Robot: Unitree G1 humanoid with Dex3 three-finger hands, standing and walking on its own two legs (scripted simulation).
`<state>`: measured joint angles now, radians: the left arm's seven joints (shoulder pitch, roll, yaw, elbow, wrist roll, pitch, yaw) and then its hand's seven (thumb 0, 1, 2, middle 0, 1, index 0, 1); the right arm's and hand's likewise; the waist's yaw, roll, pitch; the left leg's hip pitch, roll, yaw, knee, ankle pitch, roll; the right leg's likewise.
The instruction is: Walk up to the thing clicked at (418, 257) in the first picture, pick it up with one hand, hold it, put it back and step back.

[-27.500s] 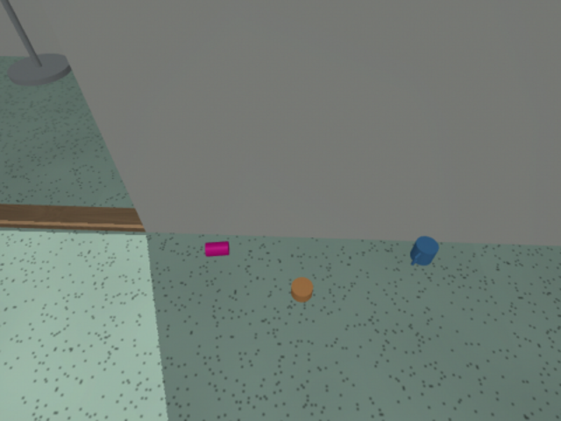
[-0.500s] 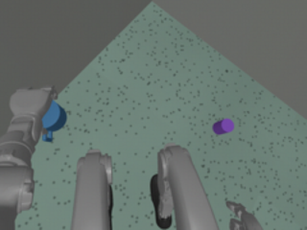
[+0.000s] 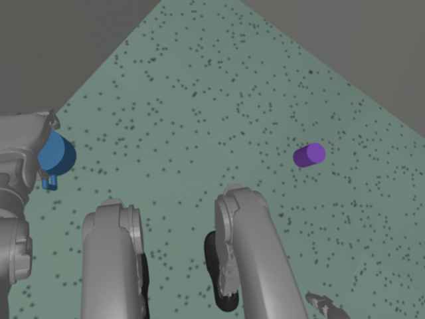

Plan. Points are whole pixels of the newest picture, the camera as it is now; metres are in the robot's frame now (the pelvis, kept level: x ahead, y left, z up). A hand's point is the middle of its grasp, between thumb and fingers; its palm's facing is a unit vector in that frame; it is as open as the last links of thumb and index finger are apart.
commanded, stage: crouch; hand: left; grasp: from above
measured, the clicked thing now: (48, 160) +0.42 +0.28 -0.25
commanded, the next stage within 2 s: lower in 0.02 s
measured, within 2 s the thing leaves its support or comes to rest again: rests again in 0.66 s
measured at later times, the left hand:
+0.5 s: hand (47, 155) +0.43 +0.28 -0.24, palm faces -0.47 -0.08 -0.88, open 11.4 cm
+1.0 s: hand (51, 152) +0.45 +0.28 -0.27, palm faces -0.48 -0.08 -0.87, open 11.4 cm
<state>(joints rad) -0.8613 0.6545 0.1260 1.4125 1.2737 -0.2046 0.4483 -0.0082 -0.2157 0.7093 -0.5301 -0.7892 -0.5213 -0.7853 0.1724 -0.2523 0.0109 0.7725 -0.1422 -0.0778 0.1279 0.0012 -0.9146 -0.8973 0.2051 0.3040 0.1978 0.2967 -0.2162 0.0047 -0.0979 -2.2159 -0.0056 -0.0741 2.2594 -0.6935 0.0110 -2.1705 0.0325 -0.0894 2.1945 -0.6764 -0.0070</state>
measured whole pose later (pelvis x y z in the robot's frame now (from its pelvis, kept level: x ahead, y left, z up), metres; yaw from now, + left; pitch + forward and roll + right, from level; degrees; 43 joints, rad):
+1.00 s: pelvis +0.00 +0.00 -0.07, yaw -4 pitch +32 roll -9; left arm -0.97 0.82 0.14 1.65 1.27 -0.25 0.55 0.00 -0.26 0.70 -0.60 -0.75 -0.59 -0.74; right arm 0.12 -0.30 0.15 0.75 -0.19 -0.15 0.18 0.00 -0.90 -0.89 0.21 0.30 0.20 0.30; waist -0.28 -0.04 0.04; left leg -2.34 0.01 -0.14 2.50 -0.72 0.01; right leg -2.28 0.05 -0.16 2.38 -0.67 0.00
